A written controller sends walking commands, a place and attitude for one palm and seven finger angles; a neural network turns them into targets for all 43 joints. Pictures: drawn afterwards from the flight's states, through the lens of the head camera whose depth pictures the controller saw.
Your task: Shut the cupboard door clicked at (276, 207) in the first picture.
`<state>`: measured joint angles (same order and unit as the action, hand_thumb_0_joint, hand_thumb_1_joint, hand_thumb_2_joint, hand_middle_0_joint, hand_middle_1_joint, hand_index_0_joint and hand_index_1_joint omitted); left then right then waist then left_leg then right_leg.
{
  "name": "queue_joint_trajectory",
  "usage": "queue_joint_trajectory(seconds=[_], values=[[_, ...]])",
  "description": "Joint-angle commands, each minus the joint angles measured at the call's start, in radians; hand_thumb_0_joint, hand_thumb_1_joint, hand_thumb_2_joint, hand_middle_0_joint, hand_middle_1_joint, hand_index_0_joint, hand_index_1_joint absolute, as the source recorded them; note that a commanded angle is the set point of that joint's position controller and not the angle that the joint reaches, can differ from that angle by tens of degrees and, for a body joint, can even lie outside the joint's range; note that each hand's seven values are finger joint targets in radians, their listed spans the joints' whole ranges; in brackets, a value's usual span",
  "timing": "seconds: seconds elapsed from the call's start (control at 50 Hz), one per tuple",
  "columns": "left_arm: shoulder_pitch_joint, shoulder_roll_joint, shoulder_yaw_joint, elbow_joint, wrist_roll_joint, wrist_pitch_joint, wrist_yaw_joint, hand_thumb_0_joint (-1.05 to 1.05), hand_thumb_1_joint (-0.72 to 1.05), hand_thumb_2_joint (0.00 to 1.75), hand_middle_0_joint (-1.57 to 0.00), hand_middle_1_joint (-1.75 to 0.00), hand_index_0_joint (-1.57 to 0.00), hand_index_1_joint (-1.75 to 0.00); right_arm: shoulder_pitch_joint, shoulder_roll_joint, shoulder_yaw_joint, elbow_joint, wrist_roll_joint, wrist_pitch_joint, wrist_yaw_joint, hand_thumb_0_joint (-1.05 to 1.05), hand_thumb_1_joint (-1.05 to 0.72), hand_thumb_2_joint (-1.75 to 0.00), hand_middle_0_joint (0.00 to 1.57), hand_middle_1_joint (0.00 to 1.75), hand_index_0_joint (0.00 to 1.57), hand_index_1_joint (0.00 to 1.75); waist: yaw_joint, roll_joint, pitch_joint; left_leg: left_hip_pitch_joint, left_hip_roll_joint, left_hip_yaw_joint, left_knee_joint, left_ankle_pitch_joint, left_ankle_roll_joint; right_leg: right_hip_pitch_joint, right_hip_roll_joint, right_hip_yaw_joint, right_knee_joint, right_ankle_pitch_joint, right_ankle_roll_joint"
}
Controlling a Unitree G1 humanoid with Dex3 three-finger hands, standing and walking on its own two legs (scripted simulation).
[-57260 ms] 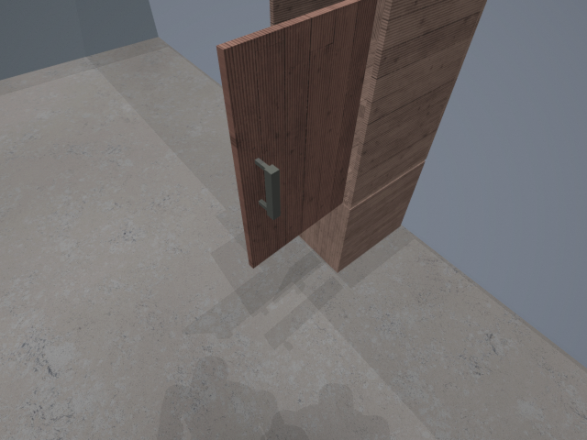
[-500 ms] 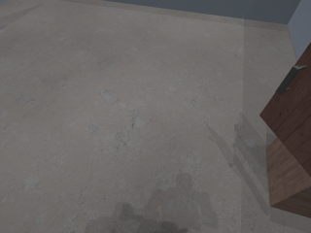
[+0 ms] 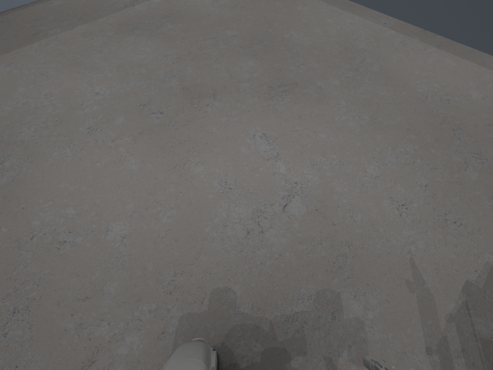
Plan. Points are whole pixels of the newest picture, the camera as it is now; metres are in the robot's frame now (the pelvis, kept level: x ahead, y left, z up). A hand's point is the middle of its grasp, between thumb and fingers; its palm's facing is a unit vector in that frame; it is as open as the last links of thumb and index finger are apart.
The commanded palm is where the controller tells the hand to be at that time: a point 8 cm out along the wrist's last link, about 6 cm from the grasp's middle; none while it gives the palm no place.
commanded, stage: walk to a spot facing it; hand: left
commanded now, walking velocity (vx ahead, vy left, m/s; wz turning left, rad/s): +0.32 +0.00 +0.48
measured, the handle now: out of the picture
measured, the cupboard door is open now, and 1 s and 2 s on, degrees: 34 34 34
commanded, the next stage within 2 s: turn to face it in 0.26 s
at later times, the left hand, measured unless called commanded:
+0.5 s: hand (172, 277) +0.28 +0.18 -0.15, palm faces +0.09 -0.96 -0.25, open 7.4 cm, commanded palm none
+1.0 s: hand (175, 280) +0.29 +0.18 -0.17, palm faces -0.02 -0.98 -0.19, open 7.4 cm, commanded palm none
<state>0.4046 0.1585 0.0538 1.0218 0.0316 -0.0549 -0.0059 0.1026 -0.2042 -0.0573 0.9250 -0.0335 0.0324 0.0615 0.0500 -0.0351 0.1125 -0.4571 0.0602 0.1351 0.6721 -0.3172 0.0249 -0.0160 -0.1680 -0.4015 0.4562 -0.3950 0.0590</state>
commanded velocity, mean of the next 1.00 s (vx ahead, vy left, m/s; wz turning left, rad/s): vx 0.09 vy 0.00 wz -0.30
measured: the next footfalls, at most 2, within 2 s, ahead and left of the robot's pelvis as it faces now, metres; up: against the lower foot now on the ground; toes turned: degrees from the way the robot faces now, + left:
left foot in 0.04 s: +0.13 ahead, +0.12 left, +0.00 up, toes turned +9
right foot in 0.48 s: +0.31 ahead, -0.10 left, +0.00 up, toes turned +0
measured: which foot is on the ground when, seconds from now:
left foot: up 0.00-0.02, down 0.04-0.48, up 0.50-1.00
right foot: down 0.00-0.02, up 0.04-0.46, down 0.48-1.00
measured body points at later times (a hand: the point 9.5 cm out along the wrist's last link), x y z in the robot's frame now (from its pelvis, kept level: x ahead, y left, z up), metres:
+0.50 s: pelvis +0.18 -0.02 -0.01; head +0.20 -0.04 +0.44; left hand +0.28 +0.23 -0.13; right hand +0.18 -0.25 -0.18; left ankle +0.10 +0.11 -0.73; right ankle +0.27 -0.10 -0.74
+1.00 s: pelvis +0.24 +0.00 +0.00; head +0.28 +0.00 +0.45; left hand +0.29 +0.23 -0.15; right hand +0.34 -0.26 -0.13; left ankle +0.25 +0.12 -0.72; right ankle +0.27 -0.10 -0.73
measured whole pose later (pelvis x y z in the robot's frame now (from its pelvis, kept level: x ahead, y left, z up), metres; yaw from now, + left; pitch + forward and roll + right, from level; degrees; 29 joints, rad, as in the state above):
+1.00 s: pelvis +0.24 +0.00 +0.00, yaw -9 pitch +2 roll +0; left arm 0.26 0.18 0.09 0.97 0.02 0.04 0.00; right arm 0.10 -0.18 -0.04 0.91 0.00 0.03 -0.03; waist 0.06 -0.02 0.04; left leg -0.32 0.01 -0.03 0.60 -0.34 -0.05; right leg -0.33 0.11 0.12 0.44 -0.15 -0.05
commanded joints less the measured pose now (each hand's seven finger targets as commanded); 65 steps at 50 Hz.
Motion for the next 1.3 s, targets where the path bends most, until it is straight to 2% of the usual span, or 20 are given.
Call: queue_joint_trajectory(seconds=[0.0, 0.02, 0.04, 0.1, 0.14, 0.32, 0.4, 0.42, 0.44, 0.46, 0.5, 0.54, 0.62, 0.8, 0.94, 0.96, 1.0, 1.02, 1.1, 1.28], values=[[0.011, 0.180, 0.050, -0.101, -0.017, -0.008, -0.007, 0.00, 0.90, 0.90, -0.20, -0.30, -0.20, -0.30, 0.298, -0.238, -0.057, -0.029, -0.013, -0.058, -0.033, 0.00, -0.90, -0.90, 0.20, 0.30, 0.20, 0.30, -0.206, 0.205, -0.307, 0.677, 0.154, -0.304, -0.223, 0.045, 0.142, -0.406, -0.066, 0.057, 0.578, 0.264, -0.019], [-0.138, 0.159, 0.030, -0.186, -0.013, -0.007, -0.014, 0.00, 0.90, 0.90, -0.20, -0.30, -0.20, -0.30, 0.404, -0.329, -0.074, 0.000, 0.000, -0.055, -0.049, 0.00, -0.90, -0.90, 0.20, 0.30, 0.20, 0.30, -0.249, 0.275, -0.288, 0.760, 0.352, -0.603, -0.317, 0.234, 0.231, -0.689, 0.032, 0.191, 0.801, -0.185, -0.003], [-0.191, 0.165, 0.042, -0.211, -0.011, -0.005, -0.004, 0.00, 0.90, 0.90, -0.20, -0.30, -0.20, -0.30, 0.395, -0.331, -0.068, 0.016, 0.004, -0.056, -0.055, 0.00, -0.90, -0.90, 0.20, 0.30, 0.20, 0.30, -0.227, 0.130, -0.258, 0.648, 0.395, -0.592, -0.345, 0.183, 0.230, -0.708, 0.014, 0.314, 0.849, -0.173, -0.023], [-0.135, 0.122, 0.046, -0.148, 0.001, 0.022, -0.007, 0.00, 0.90, 0.90, -0.20, -0.30, -0.20, -0.30, 0.173, -0.189, -0.023, -0.044, 0.005, -0.071, -0.073, 0.00, -0.90, -0.90, 0.20, 0.30, 0.20, 0.30, -0.114, 0.181, -0.101, 0.317, 0.258, -0.406, -0.426, 0.007, 0.151, -0.625, -0.029, 0.384, 0.755, 0.002, -0.018], [-0.068, 0.109, 0.044, -0.114, 0.005, 0.035, -0.014, 0.00, 0.90, 0.90, -0.20, -0.30, -0.20, -0.30, 0.139, -0.153, -0.011, -0.040, 0.006, -0.084, -0.075, 0.00, -0.90, -0.90, 0.20, 0.30, 0.20, 0.30, -0.067, 0.168, -0.111, 0.278, 0.196, -0.313, -0.443, 0.065, 0.137, -0.572, -0.007, 0.368, 0.703, 0.090, -0.012], [-0.232, 0.110, 0.033, -0.187, -0.003, 0.042, -0.020, 0.00, 0.90, 0.90, -0.20, -0.30, -0.20, -0.30, 0.192, -0.132, -0.021, 0.019, 0.007, -0.086, -0.071, 0.00, -0.90, -0.90, 0.20, 0.30, 0.20, 0.30, -0.060, 0.134, -0.030, 0.235, 0.162, -0.268, -0.468, 0.127, 0.169, -0.483, 0.049, 0.347, 0.310, 0.215, -0.004], [-0.138, 0.098, 0.021, -0.137, -0.003, 0.035, -0.011, 0.00, 0.90, 0.90, -0.20, -0.30, -0.20, -0.30, 0.195, -0.117, -0.015, 0.058, 0.006, -0.074, -0.082, 0.00, -0.90, -0.90, 0.20, 0.30, 0.20, 0.30, -0.015, 0.107, -0.086, 0.229, 0.138, -0.196, -0.315, 0.187, 0.114, -0.221, 0.119, 0.309, 0.114, 0.264, -0.038], [-0.071, 0.125, 0.027, -0.111, -0.002, 0.028, -0.006, 0.00, 0.90, 0.90, -0.20, -0.30, -0.20, -0.30, 0.208, -0.102, -0.012, 0.070, 0.011, -0.071, -0.080, 0.00, -0.90, -0.90, 0.20, 0.30, 0.20, 0.30, 0.009, 0.059, -0.096, 0.185, 0.099, -0.152, -0.226, 0.142, 0.076, -0.110, 0.113, 0.342, 0.054, 0.287, -0.047], [0.005, 0.177, 0.036, -0.085, 0.002, 0.017, 0.000, 0.00, 0.90, 0.90, -0.20, -0.30, -0.20, -0.30, 0.229, -0.064, -0.004, 0.073, 0.017, -0.072, -0.076, 0.00, -0.90, -0.90, 0.20, 0.30, 0.20, 0.30, 0.037, -0.063, -0.129, 0.095, 0.022, -0.089, -0.052, 0.024, 0.032, 0.014, 0.011, 0.488, -0.014, 0.338, -0.088], [0.056, 0.250, 0.047, -0.064, 0.003, 0.012, 0.007, 0.00, 0.90, 0.90, -0.20, -0.30, -0.20, -0.30, 0.284, -0.021, 0.001, 0.063, 0.019, -0.072, -0.071, 0.00, -0.90, -0.90, 0.20, 0.30, 0.20, 0.30, 0.026, -0.246, -0.154, -0.030, -0.101, -0.011, 0.192, -0.246, -0.012, 0.094, -0.189, 0.762, -0.128, 0.457, -0.191], [-0.039, 0.219, 0.036, -0.075, -0.015, 0.014, 0.017, 0.00, 0.90, 0.90, -0.20, -0.30, -0.20, -0.30, 0.267, -0.066, -0.003, 0.069, 0.017, -0.050, -0.083, 0.00, -0.90, -0.90, 0.20, 0.30, 0.20, 0.30, -0.009, -0.255, -0.145, -0.031, -0.039, -0.136, 0.401, -0.284, -0.026, -0.056, -0.210, 0.869, -0.229, 0.398, -0.286], [-0.139, 0.162, 0.035, -0.098, -0.015, 0.026, 0.028, 0.00, 0.90, 0.90, -0.20, -0.30, -0.20, -0.30, 0.224, -0.054, 0.002, 0.080, 0.018, -0.041, -0.083, 0.00, -0.90, -0.90, 0.20, 0.30, 0.20, 0.30, -0.042, -0.077, -0.115, -0.026, 0.006, -0.147, 0.417, -0.135, -0.043, -0.134, -0.135, 0.716, -0.215, 0.450, -0.275], [-0.135, 0.135, 0.045, -0.085, -0.011, 0.022, 0.030, 0.00, 0.90, 0.90, -0.20, -0.30, -0.20, -0.30, 0.224, -0.016, 0.002, 0.075, 0.013, -0.015, -0.086, 0.00, -0.90, -0.90, 0.20, 0.30, 0.20, 0.30, -0.064, -0.032, -0.189, -0.008, 0.001, -0.133, 0.360, -0.053, -0.074, -0.121, -0.064, 0.614, -0.171, 0.658, -0.238], [-0.115, 0.183, 0.064, -0.099, -0.007, 0.052, 0.022, 0.00, 0.90, 0.90, -0.20, -0.30, -0.20, -0.30, 0.076, -0.058, -0.011, -0.024, 0.016, -0.003, -0.090, 0.00, -0.90, -0.90, 0.20, 0.30, 0.20, 0.30, -0.029, -0.055, -0.164, -0.051, -0.018, -0.160, 0.230, -0.060, -0.090, -0.122, -0.040, 0.748, -0.191, 0.399, -0.250], [-0.169, 0.212, 0.080, -0.135, -0.006, 0.075, 0.018, 0.00, 0.90, 0.90, -0.20, -0.30, -0.20, -0.30, 0.096, -0.072, -0.012, -0.059, 0.033, -0.024, -0.101, 0.00, -0.90, -0.90, 0.20, 0.30, 0.20, 0.30, -0.050, -0.078, -0.186, 0.200, -0.058, -0.175, -0.143, -0.014, -0.064, -0.233, 0.017, 0.828, -0.103, 0.369, -0.208], [-0.189, 0.203, 0.076, -0.146, -0.013, 0.078, 0.016, 0.00, 0.90, 0.90, -0.20, -0.30, -0.20, -0.30, 0.128, -0.089, -0.014, -0.051, 0.032, -0.033, -0.106, 0.00, -0.90, -0.90, 0.20, 0.30, 0.20, 0.30, -0.071, -0.047, -0.196, 0.341, -0.036, -0.166, -0.262, 0.066, -0.057, -0.329, 0.057, 0.790, -0.066, 0.324, -0.165], [-0.181, 0.131, 0.060, -0.189, -0.025, 0.081, -0.004, 0.00, 0.90, 0.90, -0.20, -0.30, -0.20, -0.30, 0.132, -0.234, -0.034, -0.083, 0.011, -0.038, -0.114, 0.00, -0.90, -0.90, 0.20, 0.30, 0.20, 0.30, -0.075, 0.325, -0.162, 0.470, 0.339, -0.507, -0.443, 0.112, 0.086, -0.611, 0.272, 0.519, 0.265, -0.120, -0.063], [-0.220, 0.167, 0.063, -0.206, -0.009, 0.083, -0.009, 0.00, 0.90, 0.90, -0.20, -0.30, -0.20, -0.30, 0.119, -0.239, -0.033, -0.093, 0.010, -0.032, -0.117, 0.00, -0.90, -0.90, 0.20, 0.30, 0.20, 0.30, -0.082, 0.260, -0.119, 0.361, 0.418, -0.518, -0.437, 0.207, 0.156, -0.597, 0.223, 0.462, 0.460, -0.174, -0.039], [-0.176, 0.159, 0.070, -0.174, -0.010, 0.110, -0.028, 0.00, 0.90, 0.90, -0.20, -0.30, -0.20, -0.30, 0.028, -0.178, -0.008, -0.122, 0.001, -0.039, -0.119, 0.00, -0.90, -0.90, 0.20, 0.30, 0.20, 0.30, -0.018, 0.184, -0.122, 0.326, 0.258, -0.215, -0.341, 0.544, 0.117, -0.556, 0.169, 0.436, 0.719, -0.047, 0.002], [-0.303, 0.143, 0.042, -0.232, -0.009, 0.110, -0.040, 0.00, 0.90, 0.90, -0.20, -0.30, -0.20, -0.30, 0.136, -0.229, -0.037, -0.070, 0.001, -0.032, -0.099, 0.00, -0.90, -0.90, 0.20, 0.30, 0.20, 0.30, -0.085, 0.262, -0.137, 0.389, 0.274, -0.084, -0.260, 0.588, 0.098, -0.419, 0.155, 0.315, 0.356, -0.016, -0.016]])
